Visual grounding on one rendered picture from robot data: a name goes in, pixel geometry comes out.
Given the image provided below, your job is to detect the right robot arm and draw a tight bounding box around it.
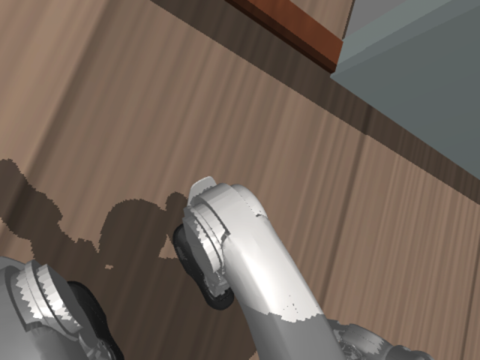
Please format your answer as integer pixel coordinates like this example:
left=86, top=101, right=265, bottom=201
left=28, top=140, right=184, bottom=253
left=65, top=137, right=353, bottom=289
left=385, top=345, right=434, bottom=360

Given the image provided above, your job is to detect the left robot foot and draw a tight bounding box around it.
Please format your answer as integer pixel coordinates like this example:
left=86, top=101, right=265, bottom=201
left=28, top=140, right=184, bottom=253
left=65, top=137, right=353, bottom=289
left=67, top=281, right=125, bottom=360

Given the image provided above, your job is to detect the right robot foot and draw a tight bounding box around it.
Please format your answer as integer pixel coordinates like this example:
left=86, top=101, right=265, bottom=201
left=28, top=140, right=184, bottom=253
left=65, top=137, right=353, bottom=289
left=172, top=224, right=234, bottom=311

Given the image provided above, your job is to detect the right robot hand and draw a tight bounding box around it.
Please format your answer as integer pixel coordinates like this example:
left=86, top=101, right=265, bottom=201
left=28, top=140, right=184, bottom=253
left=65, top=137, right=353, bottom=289
left=327, top=319, right=393, bottom=360

